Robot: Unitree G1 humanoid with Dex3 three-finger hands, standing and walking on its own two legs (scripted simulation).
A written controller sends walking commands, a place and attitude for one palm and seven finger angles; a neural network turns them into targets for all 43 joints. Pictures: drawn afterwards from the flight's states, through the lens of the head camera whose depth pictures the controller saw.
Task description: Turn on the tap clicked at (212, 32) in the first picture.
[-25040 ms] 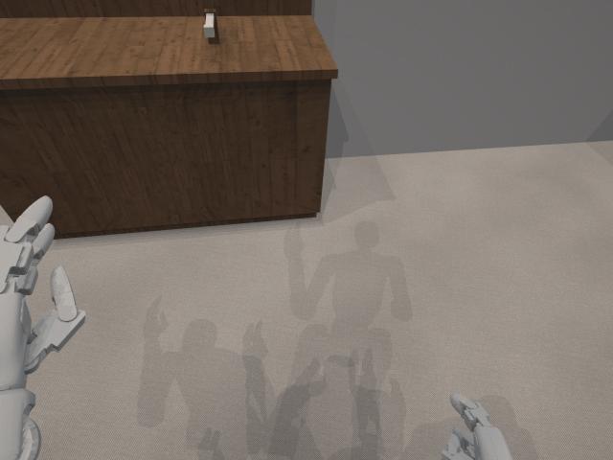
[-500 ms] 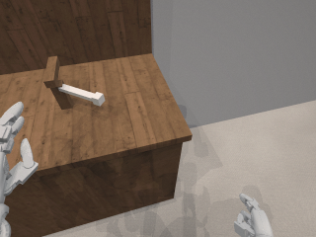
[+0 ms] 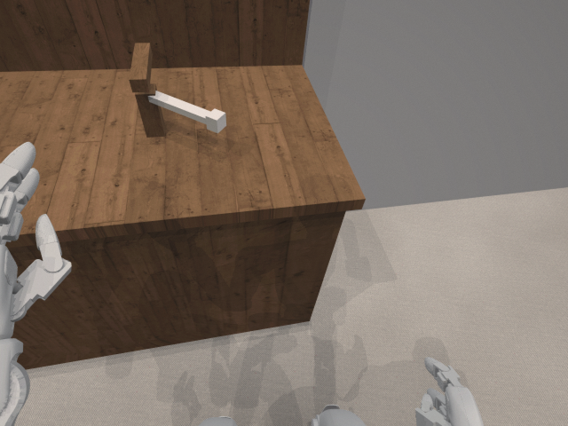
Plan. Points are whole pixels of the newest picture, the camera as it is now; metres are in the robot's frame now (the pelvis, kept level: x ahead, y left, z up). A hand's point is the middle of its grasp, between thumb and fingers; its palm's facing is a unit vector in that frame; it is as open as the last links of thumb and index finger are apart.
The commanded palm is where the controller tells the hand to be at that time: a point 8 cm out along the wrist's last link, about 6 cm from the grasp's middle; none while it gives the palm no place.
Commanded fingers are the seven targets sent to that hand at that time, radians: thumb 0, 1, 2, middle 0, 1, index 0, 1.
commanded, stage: stop stepping back and stand still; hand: left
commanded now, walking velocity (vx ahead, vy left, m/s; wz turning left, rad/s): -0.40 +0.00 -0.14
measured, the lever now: (216, 120) +0.59 +0.17 +0.10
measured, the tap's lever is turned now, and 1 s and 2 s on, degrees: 51 51 51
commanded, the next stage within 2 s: stand and check the lever's angle in 1.24 s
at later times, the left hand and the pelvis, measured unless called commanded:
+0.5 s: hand (74, 333) +0.16 +0.20 +0.18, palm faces +0.32 -0.88 -0.36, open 7.4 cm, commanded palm +0.11 +0.25 +0.20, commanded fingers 0.00 0.90 0.90 -0.20 -0.30 -0.20 -0.30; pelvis -0.07 -0.02 +0.02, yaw -4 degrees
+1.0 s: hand (29, 335) +0.15 +0.23 +0.18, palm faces +0.35 -0.87 -0.35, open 7.5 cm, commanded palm +0.10 +0.27 +0.20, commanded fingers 0.00 0.90 0.90 -0.20 -0.30 -0.20 -0.30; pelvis -0.08 +0.01 +0.02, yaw -4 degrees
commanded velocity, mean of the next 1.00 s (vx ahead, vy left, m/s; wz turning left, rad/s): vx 0.05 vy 0.02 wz -0.01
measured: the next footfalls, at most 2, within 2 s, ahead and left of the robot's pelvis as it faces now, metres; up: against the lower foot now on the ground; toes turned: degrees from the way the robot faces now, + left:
right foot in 0.22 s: -0.03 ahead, -0.13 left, +0.00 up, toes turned -4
left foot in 0.48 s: -0.02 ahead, +0.11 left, +0.00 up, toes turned -3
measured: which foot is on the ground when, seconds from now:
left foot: down 0.00-0.22, up 0.24-0.46, down 0.48-1.00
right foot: up 0.00-0.20, down 0.22-1.00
